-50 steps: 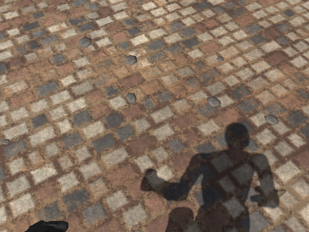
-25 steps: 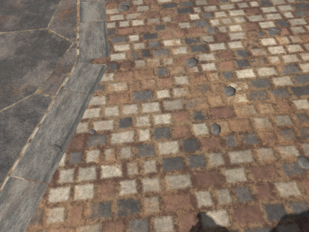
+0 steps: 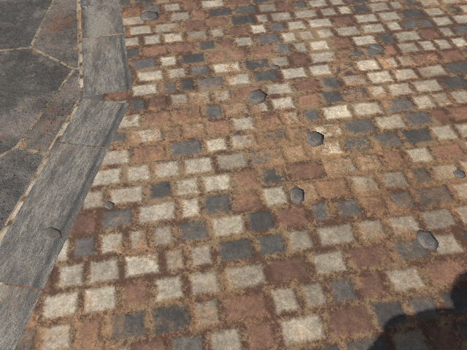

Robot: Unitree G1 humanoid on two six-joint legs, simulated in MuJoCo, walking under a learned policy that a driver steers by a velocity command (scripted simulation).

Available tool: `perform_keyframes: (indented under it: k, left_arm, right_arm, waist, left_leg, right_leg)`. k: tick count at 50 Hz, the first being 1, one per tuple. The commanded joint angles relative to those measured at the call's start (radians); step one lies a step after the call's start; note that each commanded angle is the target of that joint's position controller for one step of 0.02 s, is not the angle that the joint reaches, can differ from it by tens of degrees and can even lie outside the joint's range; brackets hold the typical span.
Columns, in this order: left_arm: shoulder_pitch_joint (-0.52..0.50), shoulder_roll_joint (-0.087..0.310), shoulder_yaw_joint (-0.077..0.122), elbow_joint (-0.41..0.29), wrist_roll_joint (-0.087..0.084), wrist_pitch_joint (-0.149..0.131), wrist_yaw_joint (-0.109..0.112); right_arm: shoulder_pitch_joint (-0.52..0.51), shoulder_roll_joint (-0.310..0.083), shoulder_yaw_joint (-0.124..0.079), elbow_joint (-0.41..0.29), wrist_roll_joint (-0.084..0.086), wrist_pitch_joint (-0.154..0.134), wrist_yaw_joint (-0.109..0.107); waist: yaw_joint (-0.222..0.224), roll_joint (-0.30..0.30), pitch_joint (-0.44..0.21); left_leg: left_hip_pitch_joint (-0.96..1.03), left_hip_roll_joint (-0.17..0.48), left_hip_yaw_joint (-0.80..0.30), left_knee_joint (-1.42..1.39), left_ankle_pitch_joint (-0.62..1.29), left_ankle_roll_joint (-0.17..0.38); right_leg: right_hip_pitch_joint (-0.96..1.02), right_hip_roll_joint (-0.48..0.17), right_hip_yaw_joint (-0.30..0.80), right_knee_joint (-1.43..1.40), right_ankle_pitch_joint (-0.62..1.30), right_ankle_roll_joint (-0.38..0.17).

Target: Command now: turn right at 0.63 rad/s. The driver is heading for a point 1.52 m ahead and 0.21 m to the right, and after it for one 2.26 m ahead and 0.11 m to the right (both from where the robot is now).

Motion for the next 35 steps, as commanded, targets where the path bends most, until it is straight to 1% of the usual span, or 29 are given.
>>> perform_keyframes:
  k: [1, 3, 4, 5, 6, 7, 8, 9, 10, 11, 12, 13, 14, 15, 16, 17, 18, 20, 21, 22, 23, 24, 25, 27, 29, 30, 32, 33, 35]
  left_arm:
    - [-0.072, 0.038, 0.0, -0.124, -0.002, -0.005, -0.021]
    - [-0.06, 0.058, 0.008, -0.149, -0.005, -0.005, -0.036]
    - [-0.038, 0.066, 0.014, -0.154, -0.004, -0.003, -0.04]
    - [0.003, 0.07, 0.022, -0.149, -0.003, -0.001, -0.039]
    - [0.056, 0.1, 0.041, -0.137, 0.004, -0.001, -0.025]
    - [0.11, 0.223, 0.08, -0.148, 0.005, -0.005, -0.002]
    - [0.127, 0.332, 0.094, -0.178, 0.04, -0.03, -0.005]
    - [0.125, 0.257, 0.075, -0.187, 0.055, -0.056, -0.017]
    - [0.087, 0.229, 0.064, -0.187, 0.046, -0.071, -0.013]
    - [0.029, 0.205, 0.06, -0.193, 0.02, -0.071, -0.004]
    - [-0.029, 0.18, 0.05, -0.207, 0.001, -0.061, 0.008]
    - [-0.057, 0.168, 0.042, -0.22, 0.003, -0.051, 0.021]
    - [-0.07, 0.157, 0.036, -0.227, 0.013, -0.044, 0.029]
    - [-0.068, 0.147, 0.031, -0.231, 0.02, -0.04, 0.036]
    - [-0.059, 0.141, 0.027, -0.229, 0.023, -0.038, 0.04]
    - [-0.046, 0.139, 0.025, -0.224, 0.023, -0.037, 0.042]
    - [-0.037, 0.138, 0.022, -0.219, 0.022, -0.034, 0.045]
    - [-0.038, 0.137, 0.019, -0.215, 0.027, -0.029, 0.047]
    - [-0.044, 0.136, 0.017, -0.215, 0.031, -0.027, 0.047]
    - [-0.018, 0.132, 0.016, -0.205, 0.027, -0.027, 0.044]
    - [-0.001, 0.141, 0.016, -0.198, 0.021, -0.034, 0.038]
    - [0.007, 0.147, 0.015, -0.19, 0.019, -0.043, 0.032]
    - [0.014, 0.149, 0.013, -0.182, 0.021, -0.052, 0.027]
    - [0.027, 0.156, 0.013, -0.17, 0.02, -0.072, 0.021]
    - [0.034, 0.158, 0.012, -0.164, 0.014, -0.087, 0.015]
    - [0.027, 0.155, 0.01, -0.165, 0.012, -0.093, 0.011]
    - [0.027, 0.151, 0.007, -0.165, 0.009, -0.102, 0.002]
    - [0.027, 0.151, 0.007, -0.162, 0.008, -0.106, -0.003]
    - [0.016, 0.144, 0.005, -0.16, 0.009, -0.11, -0.01]
  right_arm:
    - [-0.054, -0.181, -0.059, -0.067, 0.005, -0.006, -0.003]
    - [-0.037, -0.202, -0.07, -0.057, 0.015, -0.002, 0.002]
    - [-0.039, -0.207, -0.073, -0.054, 0.024, -0.003, 0.005]
    - [-0.052, -0.201, -0.073, -0.051, 0.036, -0.006, 0.008]
    - [-0.008, -0.171, -0.068, -0.031, 0.037, -0.013, 0.015]
    - [0.013, -0.137, -0.058, -0.042, 0.006, -0.02, 0.02]
    - [-0.1, -0.077, -0.033, -0.132, -0.025, -0.026, 0.016]
    - [-0.144, -0.134, -0.047, -0.122, -0.014, -0.028, 0.012]
    - [-0.15, -0.142, -0.05, -0.119, 0.007, -0.031, 0.011]
    - [-0.129, -0.152, -0.056, -0.096, 0.006, -0.032, 0.004]
    - [-0.122, -0.169, -0.063, -0.089, -0.002, -0.031, -0.003]
    - [-0.112, -0.163, -0.064, -0.08, -0.005, -0.031, -0.001]
    - [-0.078, -0.154, -0.062, -0.062, -0.002, -0.03, 0.004]
    - [-0.053, -0.145, -0.06, -0.044, 0.003, -0.029, 0.009]
    - [-0.045, -0.138, -0.057, -0.034, 0.007, -0.027, 0.01]
    - [-0.05, -0.13, -0.053, -0.032, 0.009, -0.024, 0.01]
    - [-0.061, -0.123, -0.049, -0.034, 0.01, -0.022, 0.009]
    - [-0.075, -0.122, -0.045, -0.035, 0.011, -0.02, 0.009]
    - [-0.08, -0.125, -0.044, -0.035, 0.012, -0.021, 0.01]
    - [-0.072, -0.129, -0.042, -0.032, 0.014, -0.026, 0.017]
    - [-0.082, -0.135, -0.041, -0.039, 0.021, -0.036, 0.027]
    - [-0.098, -0.143, -0.041, -0.047, 0.026, -0.049, 0.036]
    - [-0.11, -0.149, -0.041, -0.05, 0.029, -0.064, 0.043]
    - [-0.128, -0.153, -0.04, -0.054, 0.032, -0.095, 0.052]
    - [-0.131, -0.143, -0.035, -0.056, 0.036, -0.121, 0.06]
    - [-0.12, -0.136, -0.03, -0.052, 0.041, -0.129, 0.065]
    - [-0.105, -0.124, -0.019, -0.05, 0.049, -0.14, 0.074]
    - [-0.092, -0.12, -0.014, -0.05, 0.052, -0.143, 0.078]
    - [-0.032, -0.115, -0.008, -0.034, 0.055, -0.145, 0.082]
  waist:
    - [-0.039, 0.15, -0.052]
    - [-0.044, 0.154, -0.087]
    - [-0.033, 0.151, -0.097]
    - [-0.006, 0.136, -0.105]
    - [0.009, 0.066, -0.121]
    - [0.019, -0.169, -0.114]
    - [0.026, -0.369, -0.164]
    - [0.072, -0.163, -0.213]
    - [0.043, -0.118, -0.16]
    - [0.011, -0.042, -0.12]
    - [-0.012, -0.041, -0.096]
    - [-0.027, -0.068, -0.102]
    - [-0.037, -0.081, -0.12]
    - [-0.037, -0.079, -0.141]
    - [-0.031, -0.074, -0.148]
    - [-0.023, -0.073, -0.147]
    - [-0.014, -0.079, -0.142]
    - [-0.003, -0.102, -0.128]
    - [0.002, -0.11, -0.119]
    - [0.014, -0.111, -0.137]
    - [0.03, -0.14, -0.119]
    - [0.04, -0.167, -0.088]
    - [0.048, -0.17, -0.063]
    - [0.06, -0.149, -0.028]
    - [0.063, -0.137, -0.009]
    - [0.06, -0.139, -0.002]
    - [0.059, -0.128, 0.007]
    - [0.051, -0.115, 0.007]
    - [0.01, -0.081, -0.011]
  left_leg:
    - [0.069, 0.267, -0.106, -0.111, 0.531, 0.196]
    - [0.093, 0.29, -0.084, -0.066, 0.556, 0.185]
    - [0.091, 0.297, -0.068, -0.031, 0.547, 0.17]
    - [0.058, 0.287, -0.031, 0.031, 0.505, 0.138]
    - [-0.009, 0.239, 0.03, 0.16, 0.4, 0.08]
    - [-0.25, 0.128, 0.101, 0.44, 0.09, -0.021]
    - [-0.53, -0.063, -0.02, 0.674, -0.396, -0.079]
    - [-0.555, -0.04, -0.167, 0.791, -0.386, -0.061]
    - [-0.564, -0.026, -0.185, 0.792, -0.295, -0.034]
    - [-0.563, -0.001, -0.192, 0.742, -0.197, -0.026]
    - [-0.549, 0.011, -0.197, 0.678, -0.119, -0.03]
    - [-0.485, -0.004, -0.188, 0.667, -0.063, -0.041]
    - [-0.461, -0.018, -0.174, 0.67, -0.02, -0.056]
    - [-0.439, -0.024, -0.163, 0.658, 0.006, -0.069]
    - [-0.428, -0.028, -0.156, 0.632, 0.021, -0.08]
    - [-0.425, -0.028, -0.152, 0.595, 0.03, -0.091]
    - [-0.424, -0.027, -0.149, 0.56, 0.036, -0.099]
    - [-0.411, -0.017, -0.149, 0.494, 0.046, -0.108]
    - [-0.4, -0.012, -0.149, 0.462, 0.047, -0.109]
    - [-0.393, -0.006, -0.14, 0.418, 0.062, -0.104]
    - [-0.405, -0.001, -0.132, 0.371, 0.066, -0.094]
    - [-0.419, 0.005, -0.13, 0.327, 0.064, -0.083]
    - [-0.425, 0.011, -0.131, 0.289, 0.058, -0.072]
    - [-0.421, 0.016, -0.126, 0.213, 0.048, -0.046]
    - [-0.388, 0.014, -0.111, 0.153, 0.037, -0.023]
    - [-0.373, 0.018, -0.094, 0.133, 0.04, -0.01]
    - [-0.324, 0.02, -0.069, 0.099, 0.058, 0.021]
    - [-0.29, 0.019, -0.058, 0.078, 0.072, 0.039]
    - [-0.171, -0.001, -0.023, 0.026, 0.099, 0.077]
  right_leg:
    - [-0.034, -0.051, -0.019, -0.099, 0.06, 0.006]
    - [0.021, -0.032, -0.058, -0.195, 0.085, -0.017]
    - [0.058, -0.019, -0.077, -0.256, 0.12, -0.034]
    - [0.13, 0.004, -0.095, -0.351, 0.199, -0.059]
    - [0.244, 0.035, -0.063, -0.45, 0.307, -0.097]
    - [0.418, -0.101, 0.215, -0.551, 0.682, -0.192]
    - [0.483, -0.335, 0.681, -0.62, 0.834, -0.427]
    - [0.505, -0.348, 0.644, -0.649, 0.691, -0.45]
    - [0.449, -0.303, 0.563, -0.65, 0.592, -0.403]
    - [0.411, -0.244, 0.493, -0.649, 0.497, -0.343]
    - [0.371, -0.209, 0.446, -0.647, 0.476, -0.305]
    - [0.318, -0.168, 0.407, -0.648, 0.497, -0.287]
    - [0.313, -0.156, 0.376, -0.643, 0.531, -0.285]
    - [0.314, -0.148, 0.35, -0.635, 0.567, -0.286]
    - [0.316, -0.143, 0.336, -0.629, 0.591, -0.287]
    - [0.32, -0.14, 0.331, -0.624, 0.599, -0.288]
    - [0.324, -0.137, 0.331, -0.621, 0.59, -0.289]
    - [0.319, -0.135, 0.342, -0.619, 0.537, -0.289]
    - [0.311, -0.135, 0.351, -0.619, 0.508, -0.289]
    - [0.316, -0.128, 0.372, -0.656, 0.259, -0.294]
    - [0.316, -0.139, 0.424, -0.699, 0.026, -0.302]
    - [0.311, -0.159, 0.476, -0.733, -0.098, -0.31]
    - [0.314, -0.175, 0.507, -0.751, -0.146, -0.314]
    - [0.325, -0.187, 0.519, -0.756, -0.146, -0.315]
    - [0.317, -0.185, 0.509, -0.754, -0.132, -0.316]
    - [0.314, -0.189, 0.488, -0.755, -0.122, -0.313]
    - [0.292, -0.199, 0.449, -0.758, -0.097, -0.308]
    - [0.28, -0.202, 0.426, -0.756, -0.085, -0.302]
    - [0.234, -0.187, 0.348, -0.723, -0.068, -0.28]
Keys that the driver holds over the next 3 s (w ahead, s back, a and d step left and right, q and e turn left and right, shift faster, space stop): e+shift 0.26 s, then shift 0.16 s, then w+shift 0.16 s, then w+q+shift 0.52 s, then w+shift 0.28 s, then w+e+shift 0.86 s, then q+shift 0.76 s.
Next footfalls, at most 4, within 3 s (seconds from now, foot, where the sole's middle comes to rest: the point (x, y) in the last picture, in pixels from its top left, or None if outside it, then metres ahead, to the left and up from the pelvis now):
0.12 right None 0.04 -0.13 -0.77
0.74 left None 0.20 0.06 -0.77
1.16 right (326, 317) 0.58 -0.22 -0.77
1.58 left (206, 206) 0.96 0.15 -0.77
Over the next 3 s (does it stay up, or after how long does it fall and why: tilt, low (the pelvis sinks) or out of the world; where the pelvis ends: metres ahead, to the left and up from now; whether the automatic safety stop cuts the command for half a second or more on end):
stays up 1.68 -0.27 0.00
